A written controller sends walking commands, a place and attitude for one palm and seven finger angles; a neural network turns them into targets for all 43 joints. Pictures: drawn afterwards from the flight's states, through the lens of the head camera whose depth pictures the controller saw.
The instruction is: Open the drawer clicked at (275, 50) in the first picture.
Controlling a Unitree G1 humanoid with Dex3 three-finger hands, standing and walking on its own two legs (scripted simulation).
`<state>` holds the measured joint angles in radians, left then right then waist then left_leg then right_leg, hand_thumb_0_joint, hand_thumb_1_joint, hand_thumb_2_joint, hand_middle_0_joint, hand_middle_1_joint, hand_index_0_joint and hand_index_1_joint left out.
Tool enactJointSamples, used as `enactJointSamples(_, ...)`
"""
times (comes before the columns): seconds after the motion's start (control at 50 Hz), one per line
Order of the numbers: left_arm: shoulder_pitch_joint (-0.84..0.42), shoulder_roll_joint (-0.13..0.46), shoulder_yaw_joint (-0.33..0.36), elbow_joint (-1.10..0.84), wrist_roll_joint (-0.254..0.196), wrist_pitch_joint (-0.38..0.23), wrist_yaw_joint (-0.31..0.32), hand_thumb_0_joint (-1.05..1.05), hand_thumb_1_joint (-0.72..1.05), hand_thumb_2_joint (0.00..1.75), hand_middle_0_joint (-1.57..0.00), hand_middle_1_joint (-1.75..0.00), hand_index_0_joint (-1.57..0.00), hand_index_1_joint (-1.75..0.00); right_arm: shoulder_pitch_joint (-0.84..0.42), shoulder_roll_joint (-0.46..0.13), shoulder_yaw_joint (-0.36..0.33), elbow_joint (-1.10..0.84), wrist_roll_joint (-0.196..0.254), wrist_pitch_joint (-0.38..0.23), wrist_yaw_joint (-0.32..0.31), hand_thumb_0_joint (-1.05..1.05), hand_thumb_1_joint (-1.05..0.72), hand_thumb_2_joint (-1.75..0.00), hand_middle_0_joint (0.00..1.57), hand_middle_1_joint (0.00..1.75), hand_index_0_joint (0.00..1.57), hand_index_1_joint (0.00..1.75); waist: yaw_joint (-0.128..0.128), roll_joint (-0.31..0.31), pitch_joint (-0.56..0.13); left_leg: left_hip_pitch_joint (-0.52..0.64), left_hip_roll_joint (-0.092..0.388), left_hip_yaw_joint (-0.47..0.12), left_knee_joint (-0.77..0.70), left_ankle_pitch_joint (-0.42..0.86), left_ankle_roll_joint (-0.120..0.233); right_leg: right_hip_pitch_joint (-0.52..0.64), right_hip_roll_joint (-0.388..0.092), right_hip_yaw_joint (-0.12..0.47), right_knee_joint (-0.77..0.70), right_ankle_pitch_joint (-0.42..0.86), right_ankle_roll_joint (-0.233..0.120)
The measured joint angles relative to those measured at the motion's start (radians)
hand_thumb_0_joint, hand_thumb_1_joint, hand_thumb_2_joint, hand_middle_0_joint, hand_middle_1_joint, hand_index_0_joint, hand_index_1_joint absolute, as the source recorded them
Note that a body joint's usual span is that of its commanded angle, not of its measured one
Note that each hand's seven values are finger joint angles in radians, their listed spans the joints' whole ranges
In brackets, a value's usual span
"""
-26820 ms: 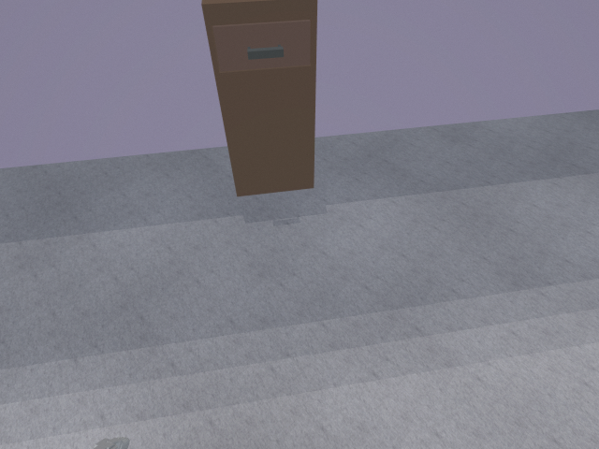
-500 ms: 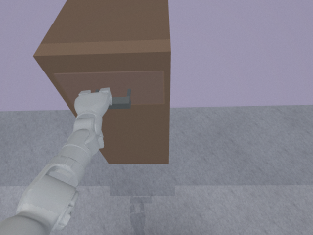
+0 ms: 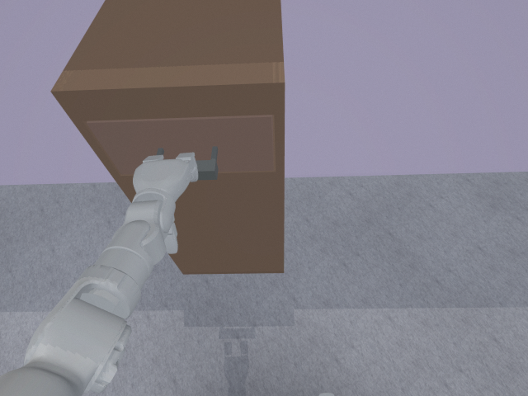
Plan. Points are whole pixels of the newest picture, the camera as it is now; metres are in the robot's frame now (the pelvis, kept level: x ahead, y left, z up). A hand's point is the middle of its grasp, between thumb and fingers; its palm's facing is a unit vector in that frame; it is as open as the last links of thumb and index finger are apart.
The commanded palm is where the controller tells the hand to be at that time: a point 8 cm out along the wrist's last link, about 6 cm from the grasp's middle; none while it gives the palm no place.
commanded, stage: lower the fingers behind the handle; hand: left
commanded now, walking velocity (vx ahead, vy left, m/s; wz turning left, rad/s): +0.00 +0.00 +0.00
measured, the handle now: (185, 161) +0.55 +0.17 -0.03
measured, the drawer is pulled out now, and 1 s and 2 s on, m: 0.00 0.00 0.00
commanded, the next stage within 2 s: lift the fingers back up to retry in 1.54 s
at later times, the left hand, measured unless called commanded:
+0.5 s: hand (173, 194) +0.45 +0.17 +0.01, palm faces -0.17 +0.00 -0.99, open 14.1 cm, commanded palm +0.43 +0.16 +0.05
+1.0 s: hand (188, 189) +0.46 +0.14 +0.00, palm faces -0.04 +0.05 -1.00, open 13.6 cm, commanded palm +0.43 +0.15 +0.01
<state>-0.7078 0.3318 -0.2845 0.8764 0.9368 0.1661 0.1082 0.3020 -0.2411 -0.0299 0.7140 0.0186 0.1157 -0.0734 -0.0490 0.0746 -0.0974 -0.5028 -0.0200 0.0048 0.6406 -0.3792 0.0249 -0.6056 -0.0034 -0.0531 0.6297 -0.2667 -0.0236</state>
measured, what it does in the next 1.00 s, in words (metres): stands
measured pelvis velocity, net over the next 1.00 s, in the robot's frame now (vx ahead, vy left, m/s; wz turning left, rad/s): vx -0.03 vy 0.00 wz -0.04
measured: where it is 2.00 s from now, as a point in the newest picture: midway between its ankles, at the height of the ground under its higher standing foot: outside the picture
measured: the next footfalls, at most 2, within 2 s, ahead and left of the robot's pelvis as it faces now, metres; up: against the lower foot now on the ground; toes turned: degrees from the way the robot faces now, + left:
none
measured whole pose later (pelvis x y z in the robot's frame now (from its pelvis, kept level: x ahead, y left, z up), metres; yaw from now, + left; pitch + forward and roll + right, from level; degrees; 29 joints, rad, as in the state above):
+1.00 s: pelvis -0.03 +0.00 -0.03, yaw -2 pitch +19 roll +1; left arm -0.92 0.31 -0.14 1.17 1.07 0.20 0.41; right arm 0.27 -0.23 -0.01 0.70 0.00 0.09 -0.04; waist -0.13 0.05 -0.14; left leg -0.75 -0.01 0.05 0.83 -0.42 0.03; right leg -0.87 0.01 -0.01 0.80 -0.27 -0.02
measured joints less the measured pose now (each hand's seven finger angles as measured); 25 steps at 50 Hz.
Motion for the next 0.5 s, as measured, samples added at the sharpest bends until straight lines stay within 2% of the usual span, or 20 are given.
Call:
enactJointSamples(0.06, 0.041, -0.042, 0.004, -0.079, 0.045, -0.184, 0.025, -0.01, -0.48, 0.31, -0.32, -1.20, -0.32, -1.20, -0.002, -0.010, -0.017, 0.002, -0.018, -0.032, -0.013, 0.00, -0.90, -0.90, 0.20, 0.30, 0.21, 0.30, -0.003, -0.022, 0.002, -0.012, -0.003, -0.006, 0.031, -0.014, -0.001, -0.010, -0.004, -0.007, 0.028, -0.015, -0.001)
enactJointSamples(0.1, 0.050, -0.061, 0.036, -0.106, 0.097, -0.279, 0.098, -0.01, -0.48, 0.31, -0.32, -1.20, -0.32, -1.20, -0.012, -0.017, -0.028, -0.004, -0.029, -0.050, -0.011, 0.00, -0.90, -0.90, 0.20, 0.30, 0.20, 0.30, -0.010, -0.032, -0.007, -0.041, -0.002, 0.001, 0.062, -0.028, -0.002, -0.042, -0.003, 0.000, 0.060, -0.025, -0.002)
enactJointSamples(0.14, 0.034, -0.067, 0.076, -0.103, 0.147, -0.311, 0.201, 0.00, -0.48, 0.31, -0.32, -1.20, -0.32, -1.20, -0.029, -0.022, -0.034, -0.008, -0.040, -0.060, 0.001, 0.00, -0.91, -0.90, 0.20, 0.30, 0.20, 0.30, -0.020, -0.036, -0.019, -0.081, -0.001, 0.010, 0.099, -0.043, -0.002, -0.086, -0.002, 0.008, 0.096, -0.035, -0.003)
enactJointSamples(0.16, 0.018, -0.066, 0.096, -0.089, 0.163, -0.300, 0.253, 0.00, -0.48, 0.31, -0.32, -1.20, -0.33, -1.20, -0.039, -0.024, -0.035, -0.010, -0.044, -0.061, 0.009, 0.00, -0.91, -0.90, 0.20, 0.30, 0.20, 0.30, -0.024, -0.036, -0.024, -0.101, 0.000, 0.015, 0.116, -0.049, -0.002, -0.109, -0.002, 0.013, 0.114, -0.040, -0.003)
enactJointSamples(0.2, -0.025, -0.057, 0.127, -0.038, 0.183, -0.234, 0.344, 0.00, -0.48, 0.31, -0.32, -1.20, -0.32, -1.20, -0.059, -0.023, -0.033, -0.011, -0.050, -0.058, 0.026, 0.00, -0.91, -0.90, 0.20, 0.30, 0.20, 0.30, -0.029, -0.035, -0.030, -0.136, 0.001, 0.028, 0.142, -0.057, -0.001, -0.150, 0.001, 0.025, 0.142, -0.044, -0.002)
enactJointSamples(0.26, -0.090, -0.031, 0.151, 0.082, 0.200, -0.077, 0.421, 0.00, -0.48, 0.31, -0.32, -1.20, -0.32, -1.20, -0.082, -0.015, -0.022, -0.011, -0.048, -0.043, 0.050, 0.00, -0.91, -0.90, 0.19, 0.30, 0.20, 0.30, -0.028, -0.027, -0.033, -0.170, 0.006, 0.045, 0.153, -0.056, 0.000, -0.191, 0.007, 0.041, 0.155, -0.036, 0.000)
enactJointSamples(0.28, -0.106, -0.023, 0.149, 0.126, 0.199, -0.017, 0.425, 0.00, -0.48, 0.31, -0.32, -1.20, -0.32, -1.20, -0.086, -0.012, -0.018, -0.009, -0.043, -0.035, 0.057, 0.00, -0.91, -0.90, 0.19, 0.30, 0.20, 0.30, -0.026, -0.022, -0.033, -0.174, 0.008, 0.050, 0.148, -0.052, 0.001, -0.196, 0.009, 0.045, 0.150, -0.031, 0.000)
enactJointSamples(0.32, -0.123, -0.014, 0.137, 0.193, 0.168, 0.086, 0.390, 0.00, -0.48, 0.31, -0.31, -1.20, -0.32, -1.20, -0.084, -0.005, -0.014, -0.008, -0.028, -0.016, 0.064, 0.00, -0.91, -0.90, 0.19, 0.30, 0.20, 0.30, -0.022, -0.009, -0.032, -0.169, 0.010, 0.054, 0.129, -0.042, 0.001, -0.193, 0.012, 0.050, 0.130, -0.018, 0.000)
enactJointSamples(0.36, -0.117, -0.013, 0.120, 0.213, 0.107, 0.141, 0.311, 0.00, -0.48, 0.31, -0.31, -1.20, -0.32, -1.20, -0.074, 0.003, -0.011, -0.006, -0.015, 0.001, 0.059, 0.00, -0.91, -0.90, 0.20, 0.30, 0.20, 0.30, -0.019, -0.001, -0.026, -0.149, 0.010, 0.052, 0.102, -0.029, 0.002, -0.171, 0.013, 0.049, 0.104, -0.007, 0.001)
enactJointSamples(0.38, -0.109, -0.014, 0.111, 0.205, 0.075, 0.145, 0.263, 0.00, -0.48, 0.31, -0.31, -1.20, -0.32, -1.20, -0.066, 0.007, -0.009, -0.004, -0.012, 0.006, 0.052, 0.00, -0.91, -0.90, 0.20, 0.30, 0.20, 0.30, -0.019, 0.001, -0.021, -0.136, 0.009, 0.048, 0.089, -0.023, 0.002, -0.156, 0.012, 0.045, 0.091, -0.003, 0.001)
enactJointSamples(0.42, -0.091, -0.008, 0.105, 0.159, 0.038, 0.127, 0.197, 0.00, -0.48, 0.31, -0.32, -1.20, -0.28, -1.19, -0.047, 0.014, -0.007, -0.001, -0.011, 0.003, 0.032, 0.00, -0.91, -0.90, 0.20, 0.30, 0.20, 0.30, -0.021, -0.002, -0.014, -0.112, 0.007, 0.034, 0.073, -0.016, 0.001, -0.126, 0.008, 0.032, 0.073, -0.001, 0.000)
enactJointSamples(0.44, -0.085, 0.000, 0.105, 0.138, 0.034, 0.086, 0.163, 0.00, -0.48, 0.31, -0.32, -1.20, -0.26, -1.19, -0.036, 0.016, -0.006, 0.001, -0.013, -0.004, 0.021, 0.00, -0.91, -0.90, 0.20, 0.30, 0.20, 0.30, -0.020, -0.005, -0.014, -0.104, 0.005, 0.027, 0.070, -0.015, 0.000, -0.115, 0.006, 0.025, 0.069, -0.003, -0.001)
enactJointSamples(0.5, -0.074, 0.014, 0.066, 0.107, 0.070, -0.064, 0.107, 0.00, -0.48, 0.31, -0.32, -1.20, -0.25, -1.19, -0.006, 0.014, -0.010, 0.010, -0.023, -0.028, 0.003, 0.00, -0.90, -0.90, 0.20, 0.30, 0.20, 0.30, -0.017, -0.019, -0.030, -0.104, 0.004, 0.008, 0.086, -0.025, -0.003, -0.105, 0.003, 0.006, 0.078, -0.015, -0.004)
